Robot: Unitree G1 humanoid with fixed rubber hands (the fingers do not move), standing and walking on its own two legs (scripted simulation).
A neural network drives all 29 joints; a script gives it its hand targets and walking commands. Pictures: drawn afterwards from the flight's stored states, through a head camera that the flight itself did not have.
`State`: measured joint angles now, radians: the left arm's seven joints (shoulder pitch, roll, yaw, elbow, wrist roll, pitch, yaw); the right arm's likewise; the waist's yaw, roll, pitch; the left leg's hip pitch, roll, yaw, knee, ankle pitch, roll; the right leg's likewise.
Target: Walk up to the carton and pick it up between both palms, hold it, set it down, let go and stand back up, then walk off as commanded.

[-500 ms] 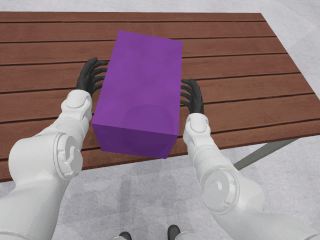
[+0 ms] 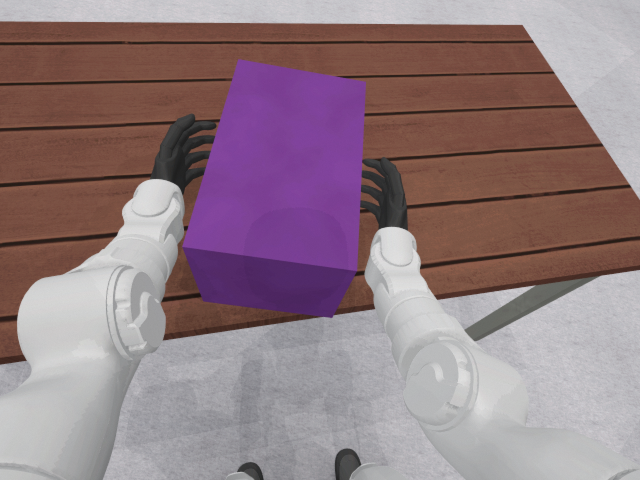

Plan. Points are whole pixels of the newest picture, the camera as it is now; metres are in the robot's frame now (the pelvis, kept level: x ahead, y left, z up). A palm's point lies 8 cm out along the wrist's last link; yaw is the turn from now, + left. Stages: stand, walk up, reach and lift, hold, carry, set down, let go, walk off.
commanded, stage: reach and lift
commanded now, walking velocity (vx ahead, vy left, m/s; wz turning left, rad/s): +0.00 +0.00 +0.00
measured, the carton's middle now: (285, 190) +0.49 +0.00 +0.00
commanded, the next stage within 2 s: none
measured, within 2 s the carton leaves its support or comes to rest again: leaves its support in 0.42 s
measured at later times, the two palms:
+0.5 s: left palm (173, 180) +0.47 +0.14 +0.05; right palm (393, 225) +0.40 -0.13 +0.03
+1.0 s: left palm (174, 201) +0.44 +0.14 +0.06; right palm (403, 233) +0.38 -0.13 +0.05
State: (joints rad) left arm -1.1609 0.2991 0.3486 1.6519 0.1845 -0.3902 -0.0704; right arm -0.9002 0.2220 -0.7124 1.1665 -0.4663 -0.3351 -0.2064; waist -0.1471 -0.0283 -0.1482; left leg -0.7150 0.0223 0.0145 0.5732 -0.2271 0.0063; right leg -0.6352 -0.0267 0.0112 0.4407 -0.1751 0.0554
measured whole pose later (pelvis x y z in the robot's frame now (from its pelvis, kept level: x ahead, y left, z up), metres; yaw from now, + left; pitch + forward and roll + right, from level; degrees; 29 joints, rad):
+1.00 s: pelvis +0.00 -0.01 +0.01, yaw +1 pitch +15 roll -2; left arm -0.99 0.19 0.34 1.51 0.18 -0.40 0.00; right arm -0.79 0.21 -0.66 1.17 -0.34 -0.37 -0.20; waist -0.11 -0.03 -0.14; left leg -0.57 0.02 0.01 0.51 -0.20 0.01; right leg -0.50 -0.03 0.00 0.41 -0.17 0.05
